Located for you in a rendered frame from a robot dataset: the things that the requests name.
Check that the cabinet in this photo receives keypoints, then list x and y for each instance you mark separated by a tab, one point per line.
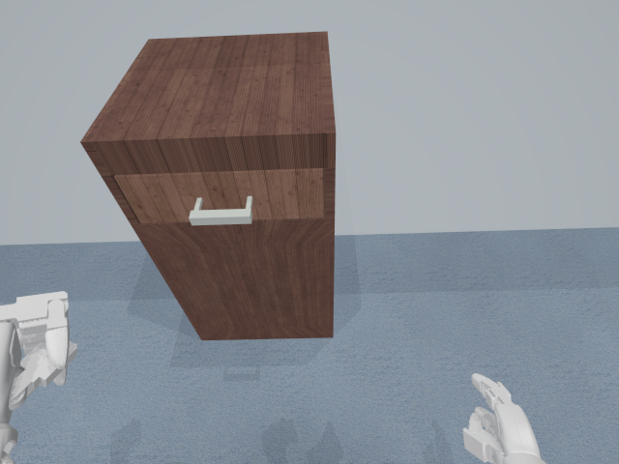
231	103

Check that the robot left hand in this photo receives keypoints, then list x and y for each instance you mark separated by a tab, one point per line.
39	325

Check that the drawer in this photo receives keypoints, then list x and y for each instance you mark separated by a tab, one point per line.
276	194

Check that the robot right hand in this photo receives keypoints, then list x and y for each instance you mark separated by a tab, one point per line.
508	431

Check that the handle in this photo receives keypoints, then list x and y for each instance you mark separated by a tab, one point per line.
217	217

